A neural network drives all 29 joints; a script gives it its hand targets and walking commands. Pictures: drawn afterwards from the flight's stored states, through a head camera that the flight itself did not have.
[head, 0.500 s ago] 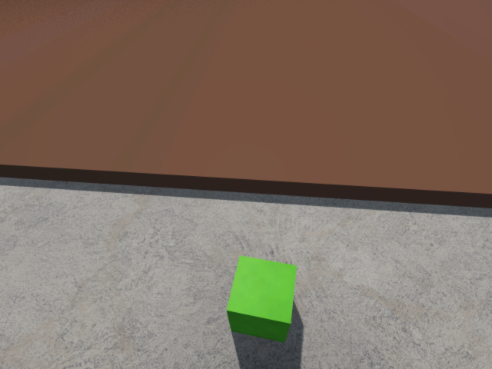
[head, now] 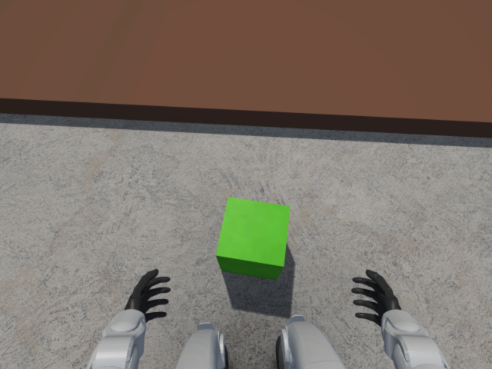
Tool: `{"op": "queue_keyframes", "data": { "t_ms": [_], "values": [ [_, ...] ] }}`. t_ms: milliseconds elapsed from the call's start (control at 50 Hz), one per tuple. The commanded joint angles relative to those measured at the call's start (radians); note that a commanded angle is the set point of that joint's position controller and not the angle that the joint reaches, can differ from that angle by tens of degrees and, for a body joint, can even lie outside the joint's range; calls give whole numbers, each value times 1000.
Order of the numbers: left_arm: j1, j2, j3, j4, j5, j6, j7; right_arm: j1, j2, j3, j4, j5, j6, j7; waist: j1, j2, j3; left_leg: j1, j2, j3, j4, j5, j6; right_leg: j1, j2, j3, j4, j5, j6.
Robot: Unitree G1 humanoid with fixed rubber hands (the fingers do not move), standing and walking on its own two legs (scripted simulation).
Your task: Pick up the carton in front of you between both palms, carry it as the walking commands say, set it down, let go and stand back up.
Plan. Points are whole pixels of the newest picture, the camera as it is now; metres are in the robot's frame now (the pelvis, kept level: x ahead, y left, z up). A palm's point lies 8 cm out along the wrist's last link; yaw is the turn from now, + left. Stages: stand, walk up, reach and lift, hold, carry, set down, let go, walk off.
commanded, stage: reach and lift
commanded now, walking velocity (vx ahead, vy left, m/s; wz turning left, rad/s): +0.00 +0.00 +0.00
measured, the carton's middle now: (253, 240) +0.47 -0.03 -0.58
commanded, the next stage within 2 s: none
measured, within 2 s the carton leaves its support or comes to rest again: neither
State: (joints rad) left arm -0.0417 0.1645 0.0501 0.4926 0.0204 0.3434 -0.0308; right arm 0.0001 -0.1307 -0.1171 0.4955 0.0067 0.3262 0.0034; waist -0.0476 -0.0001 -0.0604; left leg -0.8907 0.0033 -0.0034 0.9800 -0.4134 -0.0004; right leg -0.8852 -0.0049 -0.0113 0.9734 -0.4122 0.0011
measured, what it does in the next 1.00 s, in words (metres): lowers itself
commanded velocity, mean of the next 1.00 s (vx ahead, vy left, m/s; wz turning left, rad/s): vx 0.00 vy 0.00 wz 0.00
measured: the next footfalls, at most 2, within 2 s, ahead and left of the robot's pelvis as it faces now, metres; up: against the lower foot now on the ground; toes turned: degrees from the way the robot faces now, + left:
none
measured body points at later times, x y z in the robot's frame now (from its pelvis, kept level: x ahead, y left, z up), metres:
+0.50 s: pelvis -0.06 +0.01 -0.05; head +0.19 +0.01 +0.32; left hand +0.44 +0.17 -0.14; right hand +0.37 -0.23 -0.14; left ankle +0.03 +0.12 -0.67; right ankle +0.03 -0.12 -0.67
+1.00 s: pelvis -0.03 +0.01 -0.08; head +0.30 +0.01 +0.22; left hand +0.54 +0.15 -0.22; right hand +0.45 -0.23 -0.22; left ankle +0.03 +0.12 -0.67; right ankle +0.03 -0.12 -0.67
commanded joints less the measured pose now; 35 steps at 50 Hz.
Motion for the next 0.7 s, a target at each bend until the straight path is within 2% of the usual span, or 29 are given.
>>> {"op": "queue_keyframes", "data": {
  "t_ms": [0,60,120,220,360,440,560,680],
  "values": [
    [-198,80,15,-81,-20,26,8,-163,-96,-23,-118,27,22,-12,-2,32,-408,213,-39,1,-65,273,-3,118,36,-10,-74,304,10],
    [-343,85,27,-4,-30,71,9,-289,-88,-33,-76,44,68,-22,-5,32,-362,139,-34,6,-62,149,1,59,33,-19,-65,191,9],
    [-495,96,52,65,-23,91,9,-420,-82,-57,-28,39,93,-36,-13,24,-363,100,-34,3,-49,92,0,21,35,-23,-56,134,15],
    [-776,139,98,158,-5,74,11,-655,-81,-121,36,15,77,-71,-37,25,-438,68,-40,1,-23,68,-6,-26,39,-35,-36,113,32],
    [-1124,215,116,301,-12,15,19,-942,-95,-187,115,22,14,-125,-66,61,-612,42,-48,-2,7,63,-12,-100,46,-60,-6,107,47],
    [-1276,256,115,387,-19,-29,19,-1066,-108,-214,160,33,-32,-140,-82,83,-712,15,-52,-7,24,95,-13,-149,50,-68,13,140,50],
    [-1473,304,116,475,-12,-100,10,-1218,-128,-254,200,38,-101,-136,-106,107,-841,-11,-62,-18,47,181,-13,-201,57,-66,33,225,55],
    [-1585,330,138,497,29,-144,-8,-1291,-128,-299,193,21,-143,-119,-113,134,-982,47,-71,-28,79,375,-10,-231,64,-65,45,383,61]
  ]
}}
